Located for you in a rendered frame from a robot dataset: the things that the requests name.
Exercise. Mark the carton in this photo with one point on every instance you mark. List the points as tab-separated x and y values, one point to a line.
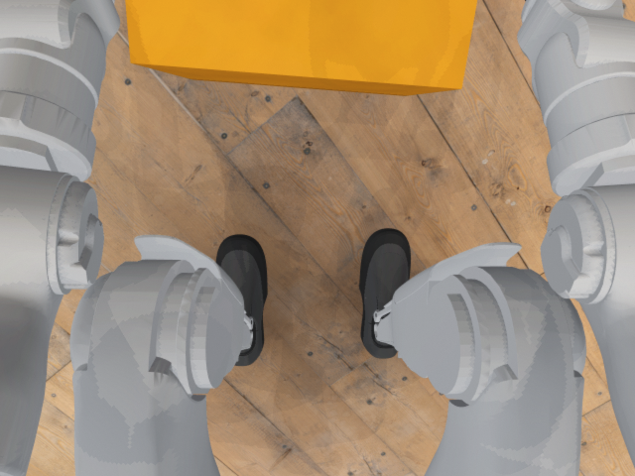
393	47

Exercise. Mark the robot left forearm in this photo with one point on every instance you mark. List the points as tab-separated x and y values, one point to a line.
52	63

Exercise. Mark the robot right forearm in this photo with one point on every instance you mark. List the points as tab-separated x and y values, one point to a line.
582	55

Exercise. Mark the right robot thigh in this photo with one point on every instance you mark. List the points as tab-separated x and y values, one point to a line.
497	341

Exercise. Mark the right robot upper arm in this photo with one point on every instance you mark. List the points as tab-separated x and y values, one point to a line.
588	254

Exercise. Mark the robot left shin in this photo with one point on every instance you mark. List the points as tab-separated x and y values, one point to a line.
163	247

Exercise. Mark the left robot upper arm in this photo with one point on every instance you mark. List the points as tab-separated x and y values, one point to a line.
51	241

